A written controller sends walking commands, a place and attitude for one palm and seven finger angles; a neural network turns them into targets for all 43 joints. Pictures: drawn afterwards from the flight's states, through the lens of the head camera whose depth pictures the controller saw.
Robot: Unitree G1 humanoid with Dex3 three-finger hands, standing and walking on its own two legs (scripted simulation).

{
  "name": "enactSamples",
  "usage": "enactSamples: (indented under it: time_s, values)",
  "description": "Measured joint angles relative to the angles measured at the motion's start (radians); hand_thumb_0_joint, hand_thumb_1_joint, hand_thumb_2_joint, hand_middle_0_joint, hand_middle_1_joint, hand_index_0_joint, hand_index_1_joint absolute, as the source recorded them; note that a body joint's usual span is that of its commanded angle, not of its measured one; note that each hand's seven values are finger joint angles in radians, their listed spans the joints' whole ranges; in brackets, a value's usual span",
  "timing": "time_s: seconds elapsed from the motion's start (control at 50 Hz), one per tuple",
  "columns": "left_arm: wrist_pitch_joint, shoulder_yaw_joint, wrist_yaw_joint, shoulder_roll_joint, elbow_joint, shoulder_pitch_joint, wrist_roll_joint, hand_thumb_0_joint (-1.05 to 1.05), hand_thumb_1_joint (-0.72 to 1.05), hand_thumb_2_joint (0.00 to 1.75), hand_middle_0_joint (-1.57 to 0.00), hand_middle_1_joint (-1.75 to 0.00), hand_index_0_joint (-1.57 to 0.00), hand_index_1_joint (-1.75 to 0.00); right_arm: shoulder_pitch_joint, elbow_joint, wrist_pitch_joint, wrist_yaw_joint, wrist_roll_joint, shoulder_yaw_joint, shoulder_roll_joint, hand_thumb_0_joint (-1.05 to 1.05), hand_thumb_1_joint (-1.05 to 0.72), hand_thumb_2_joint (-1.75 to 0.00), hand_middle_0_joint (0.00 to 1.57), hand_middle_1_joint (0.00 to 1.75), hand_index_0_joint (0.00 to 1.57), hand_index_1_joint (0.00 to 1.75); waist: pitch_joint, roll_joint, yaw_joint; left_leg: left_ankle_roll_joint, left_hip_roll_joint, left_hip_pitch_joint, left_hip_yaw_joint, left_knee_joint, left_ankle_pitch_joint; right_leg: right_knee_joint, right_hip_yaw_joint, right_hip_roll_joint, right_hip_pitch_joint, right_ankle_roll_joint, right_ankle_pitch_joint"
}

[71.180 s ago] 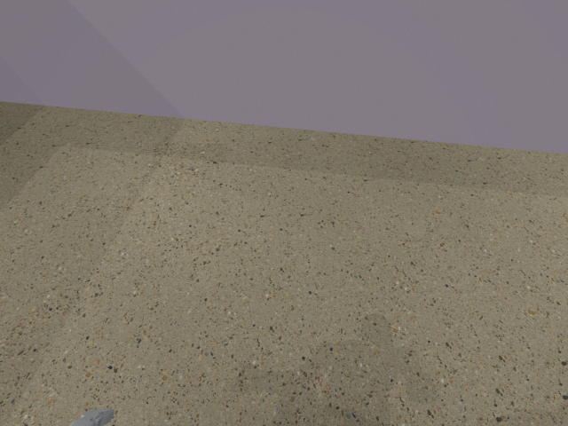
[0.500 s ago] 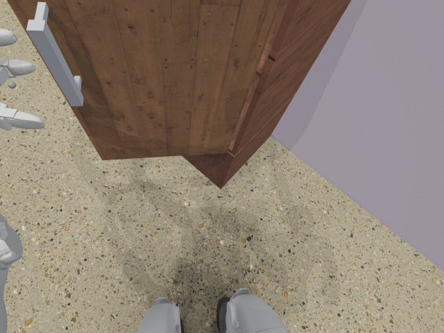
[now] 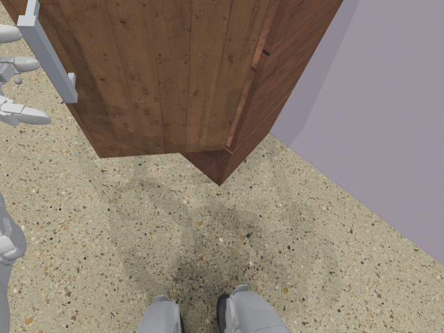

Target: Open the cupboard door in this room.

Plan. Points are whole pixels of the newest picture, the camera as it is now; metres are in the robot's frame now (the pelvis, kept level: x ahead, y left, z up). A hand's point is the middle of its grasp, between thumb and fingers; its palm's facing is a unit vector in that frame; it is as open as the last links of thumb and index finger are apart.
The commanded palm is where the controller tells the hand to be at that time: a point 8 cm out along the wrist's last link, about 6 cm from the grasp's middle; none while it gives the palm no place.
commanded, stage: slide the fingers in behind the handle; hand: left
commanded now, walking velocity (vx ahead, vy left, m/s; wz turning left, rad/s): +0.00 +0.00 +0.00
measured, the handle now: (54, 56) +0.56 +0.24 +0.08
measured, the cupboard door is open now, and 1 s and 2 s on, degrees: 48 48 48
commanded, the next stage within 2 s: close the thumb around the handle in 1.36 s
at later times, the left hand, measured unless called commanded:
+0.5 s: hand (40, 81) +0.51 +0.25 +0.08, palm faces +0.05 -1.00 +0.00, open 14.0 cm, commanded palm +0.49 +0.28 +0.08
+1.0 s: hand (65, 81) +0.51 +0.21 +0.08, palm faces +0.05 -1.00 +0.00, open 14.0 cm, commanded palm +0.49 +0.26 +0.08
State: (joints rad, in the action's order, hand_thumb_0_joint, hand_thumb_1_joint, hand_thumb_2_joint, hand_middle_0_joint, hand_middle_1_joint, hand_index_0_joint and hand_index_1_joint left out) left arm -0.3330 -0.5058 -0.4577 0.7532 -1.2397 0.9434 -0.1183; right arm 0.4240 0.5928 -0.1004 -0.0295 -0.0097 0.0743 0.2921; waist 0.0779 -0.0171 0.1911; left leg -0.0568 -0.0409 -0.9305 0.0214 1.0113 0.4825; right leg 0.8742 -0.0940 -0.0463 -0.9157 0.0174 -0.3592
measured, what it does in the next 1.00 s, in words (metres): stands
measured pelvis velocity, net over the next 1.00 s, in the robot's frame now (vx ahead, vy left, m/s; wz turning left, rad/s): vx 0.01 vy -0.01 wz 0.00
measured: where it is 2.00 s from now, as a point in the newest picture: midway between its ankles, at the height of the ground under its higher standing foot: outside the picture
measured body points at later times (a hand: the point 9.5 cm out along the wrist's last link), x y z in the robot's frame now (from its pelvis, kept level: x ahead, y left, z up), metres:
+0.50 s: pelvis +0.00 +0.00 +0.00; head +0.15 +0.03 +0.43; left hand +0.50 +0.30 +0.08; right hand +0.00 -0.27 -0.10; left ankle -0.01 +0.07 -0.68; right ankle +0.02 -0.12 -0.68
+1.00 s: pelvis +0.01 -0.01 +0.00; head +0.14 +0.02 +0.43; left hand +0.50 +0.27 +0.08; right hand +0.00 -0.27 -0.10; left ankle -0.01 +0.07 -0.68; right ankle +0.02 -0.12 -0.68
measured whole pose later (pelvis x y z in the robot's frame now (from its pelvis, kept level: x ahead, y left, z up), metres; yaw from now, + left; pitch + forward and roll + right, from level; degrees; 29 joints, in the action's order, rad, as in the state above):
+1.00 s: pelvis +0.01 -0.01 +0.00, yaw +0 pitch +21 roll -4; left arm -0.38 -0.43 -0.28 0.56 -1.18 0.90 -0.11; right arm 0.41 0.60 -0.09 0.00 -0.01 0.05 0.27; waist 0.10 -0.03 0.18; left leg -0.05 -0.03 -0.88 0.03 0.99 0.49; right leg 0.88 -0.08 -0.04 -0.88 0.02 -0.37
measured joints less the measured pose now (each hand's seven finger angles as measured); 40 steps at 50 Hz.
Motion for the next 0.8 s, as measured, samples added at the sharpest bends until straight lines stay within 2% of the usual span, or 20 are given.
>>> enactSamples:
  time_s: [0.16, 0.48, 0.6, 0.8]
  values:
    - [-0.003, -0.002, 0.033, -0.036, 0.029, -0.027, 0.006, -0.02, -0.50, 0.30, -0.30, -1.20, -0.30, -1.20, 0.008, -0.003, -0.002, 0.007, -0.001, -0.007, -0.001, 0.01, -0.91, -0.90, 0.21, 0.30, 0.21, 0.30, 0.004, 0.000, 0.004, 0.000, -0.003, 0.014, 0.007, -0.008, 0.001, -0.005, 0.008, -0.003, 0.010, 0.000, 0.001]
    - [-0.015, 0.032, 0.082, -0.089, 0.028, -0.027, 0.004, -0.02, -0.50, 0.30, -0.30, -1.20, -0.30, -1.20, -0.008, -0.003, 0.002, 0.013, -0.002, -0.010, -0.010, 0.01, -0.91, -0.90, 0.21, 0.30, 0.21, 0.30, 0.008, -0.003, -0.005, 0.000, 0.003, 0.029, 0.008, -0.015, 0.003, -0.004, 0.010, 0.001, 0.021, 0.000, -0.007]
    - [-0.028, 0.058, 0.104, -0.131, 0.053, -0.034, -0.006, -0.02, -0.50, 0.30, -0.30, -1.20, -0.30, -1.20, -0.009, 0.009, 0.002, 0.020, -0.004, -0.017, -0.014, 0.01, -0.91, -0.90, 0.21, 0.30, 0.21, 0.30, 0.012, -0.007, -0.016, 0.002, 0.006, 0.033, 0.005, -0.017, 0.004, -0.003, 0.007, 0.004, 0.026, 0.000, -0.011]
    - [-0.033, 0.067, 0.148, -0.166, 0.068, -0.050, 0.006, -0.02, -0.50, 0.30, -0.30, -1.20, -0.30, -1.20, -0.011, 0.005, 0.003, 0.027, -0.005, -0.022, -0.021, 0.01, -0.91, -0.90, 0.21, 0.30, 0.21, 0.30, 0.017, -0.008, -0.015, 0.004, 0.005, 0.047, 0.009, -0.022, 0.005, -0.002, 0.011, 0.002, 0.035, 0.002, -0.013]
